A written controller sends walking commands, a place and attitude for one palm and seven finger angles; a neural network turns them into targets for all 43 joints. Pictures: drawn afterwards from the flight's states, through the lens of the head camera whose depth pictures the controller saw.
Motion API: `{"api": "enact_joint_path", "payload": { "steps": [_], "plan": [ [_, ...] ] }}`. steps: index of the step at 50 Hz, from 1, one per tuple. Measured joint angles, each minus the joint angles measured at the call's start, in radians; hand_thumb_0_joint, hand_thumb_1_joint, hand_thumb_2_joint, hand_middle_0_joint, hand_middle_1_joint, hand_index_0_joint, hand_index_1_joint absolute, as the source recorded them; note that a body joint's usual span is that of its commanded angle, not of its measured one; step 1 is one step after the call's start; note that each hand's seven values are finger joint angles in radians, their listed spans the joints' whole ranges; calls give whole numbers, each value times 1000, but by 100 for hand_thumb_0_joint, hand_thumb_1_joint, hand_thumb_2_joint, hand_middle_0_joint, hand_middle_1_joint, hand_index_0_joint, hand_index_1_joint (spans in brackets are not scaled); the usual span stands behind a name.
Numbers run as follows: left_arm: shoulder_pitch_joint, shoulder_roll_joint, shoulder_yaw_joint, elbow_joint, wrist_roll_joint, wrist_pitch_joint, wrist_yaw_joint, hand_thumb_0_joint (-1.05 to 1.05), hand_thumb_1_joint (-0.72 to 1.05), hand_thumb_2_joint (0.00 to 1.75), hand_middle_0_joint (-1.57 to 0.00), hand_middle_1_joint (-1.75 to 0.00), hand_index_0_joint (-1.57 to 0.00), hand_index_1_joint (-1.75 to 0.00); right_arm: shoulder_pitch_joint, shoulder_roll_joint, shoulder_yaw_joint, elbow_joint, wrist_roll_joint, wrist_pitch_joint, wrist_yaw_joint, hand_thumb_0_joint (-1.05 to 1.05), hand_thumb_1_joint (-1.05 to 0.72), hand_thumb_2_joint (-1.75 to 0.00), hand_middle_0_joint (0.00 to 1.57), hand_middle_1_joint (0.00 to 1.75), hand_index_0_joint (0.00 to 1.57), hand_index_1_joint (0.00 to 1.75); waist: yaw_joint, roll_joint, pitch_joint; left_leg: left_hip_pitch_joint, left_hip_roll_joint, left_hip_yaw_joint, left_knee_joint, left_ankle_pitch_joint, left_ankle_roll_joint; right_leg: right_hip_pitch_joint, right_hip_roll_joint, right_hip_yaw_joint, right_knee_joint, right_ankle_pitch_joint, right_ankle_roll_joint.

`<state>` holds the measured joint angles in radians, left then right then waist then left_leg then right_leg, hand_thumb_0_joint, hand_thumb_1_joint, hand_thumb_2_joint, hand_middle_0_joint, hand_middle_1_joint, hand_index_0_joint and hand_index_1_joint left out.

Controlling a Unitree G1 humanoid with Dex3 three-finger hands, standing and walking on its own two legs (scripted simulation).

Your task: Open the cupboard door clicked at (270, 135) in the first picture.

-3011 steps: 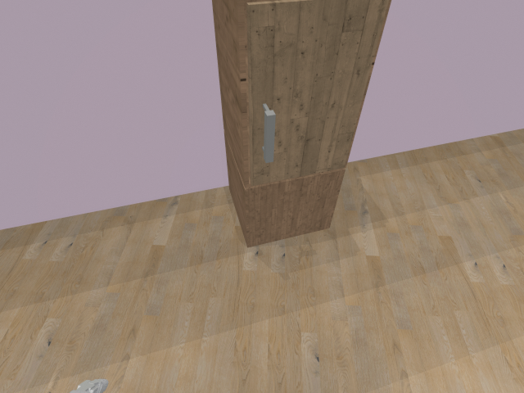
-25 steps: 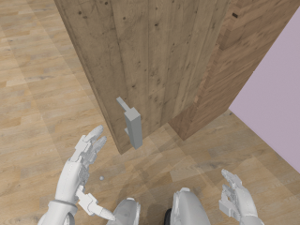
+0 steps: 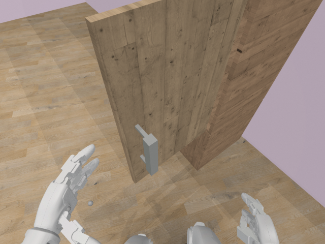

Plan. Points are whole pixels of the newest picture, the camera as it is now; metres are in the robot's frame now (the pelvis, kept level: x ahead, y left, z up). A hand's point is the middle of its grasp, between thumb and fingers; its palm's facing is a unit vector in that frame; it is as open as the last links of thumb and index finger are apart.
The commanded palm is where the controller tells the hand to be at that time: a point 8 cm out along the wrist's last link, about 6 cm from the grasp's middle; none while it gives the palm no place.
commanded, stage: draw the hand back to the body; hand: left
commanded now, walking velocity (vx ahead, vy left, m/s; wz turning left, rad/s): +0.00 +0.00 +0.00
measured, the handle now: (146, 150) +0.36 +0.07 +0.00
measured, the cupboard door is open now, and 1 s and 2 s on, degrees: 93 93 93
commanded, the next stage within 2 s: step back with the hand held close in 1.24 s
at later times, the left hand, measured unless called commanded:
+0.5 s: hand (32, 169) +0.22 +0.24 +0.16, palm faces +0.26 -0.88 -0.40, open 13.4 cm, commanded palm +0.18 +0.28 +0.19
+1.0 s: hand out of the picture +0.24 +0.26 +0.27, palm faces +0.47 -0.78 -0.42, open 7.9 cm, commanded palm +0.18 +0.29 +0.27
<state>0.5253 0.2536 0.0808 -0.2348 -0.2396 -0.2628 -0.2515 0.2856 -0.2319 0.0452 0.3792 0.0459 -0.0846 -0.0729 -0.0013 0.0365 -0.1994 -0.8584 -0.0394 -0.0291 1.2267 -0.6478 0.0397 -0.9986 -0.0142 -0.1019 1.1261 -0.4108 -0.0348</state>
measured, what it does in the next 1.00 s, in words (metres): rises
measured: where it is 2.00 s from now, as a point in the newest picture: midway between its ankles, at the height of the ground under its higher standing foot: outside the picture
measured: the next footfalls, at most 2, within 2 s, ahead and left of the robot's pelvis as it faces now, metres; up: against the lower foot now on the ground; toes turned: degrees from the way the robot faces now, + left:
right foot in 1.94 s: -0.02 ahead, -0.10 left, +0.00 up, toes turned -1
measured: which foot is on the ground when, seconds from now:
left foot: down 0.00-1.00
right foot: down 0.00-1.00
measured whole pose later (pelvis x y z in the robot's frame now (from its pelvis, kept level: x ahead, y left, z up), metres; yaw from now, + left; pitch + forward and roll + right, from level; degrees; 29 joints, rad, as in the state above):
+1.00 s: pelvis +0.04 +0.00 +0.09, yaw -2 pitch -2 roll -1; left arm 0.45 0.36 0.38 -0.41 -0.06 -0.13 0.12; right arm 0.23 -0.24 0.02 0.61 0.01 -0.18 -0.08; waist 0.07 0.08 -0.03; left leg -0.10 -0.02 0.00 0.53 -0.40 0.03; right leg -0.27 0.03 -0.06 0.51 -0.21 -0.03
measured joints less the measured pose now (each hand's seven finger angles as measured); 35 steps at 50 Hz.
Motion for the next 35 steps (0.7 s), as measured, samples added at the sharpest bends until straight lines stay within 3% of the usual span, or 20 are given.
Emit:
{"api": "enact_joint_path", "payload": {
  "steps": [9,12,14,17,21,27,35],
  "plan": [
    [44,38,38,-76,-23,0,-13,-1,-47,32,-16,-30,-15,-30,18,-15,-3,-5,5,-41,-2,1,-90,-90,21,30,20,30,4,-3,13,144,6,-7,-96,20,7,154,10,-3,-105,21,13],
    [65,63,31,-129,86,86,123,-1,-42,34,-16,-30,-16,-30,27,-1,-10,-1,-12,-25,-19,1,-90,-90,21,30,20,30,16,-9,9,209,5,7,-154,34,15,211,12,13,-150,31,20],
    [88,56,22,-154,135,144,210,-1,-37,36,-16,-30,-16,-30,33,5,-12,-2,-18,-17,-24,1,-90,-90,21,30,20,30,14,0,14,256,3,10,-198,49,16,256,12,18,-189,41,24],
    [118,49,14,-178,178,202,294,-1,-29,40,-16,-30,-16,-30,45,9,-9,8,-25,-14,-29,1,-90,-90,21,30,20,30,19,15,24,321,0,17,-260,69,20,317,12,27,-243,56,30],
    [117,65,25,-190,207,238,353,-1,-16,45,-17,-30,-17,-30,60,12,1,44,-30,-23,-34,1,-90,-90,21,30,20,30,34,24,42,399,-4,20,-332,92,24,391,10,34,-301,70,35],
    [62,76,76,-196,216,239,386,-1,4,54,-18,-30,-17,-30,61,9,11,109,-34,-57,-30,1,-90,-90,21,30,20,30,47,39,72,503,-8,21,-428,126,22,489,8,39,-376,90,37],
    [11,99,173,-198,203,204,379,0,32,65,-19,-30,-19,-30,23,9,-1,173,-35,-83,-19,1,-90,-90,21,30,20,30,52,37,110,620,1,26,-551,175,12,594,20,46,-476,127,28]
  ]
}}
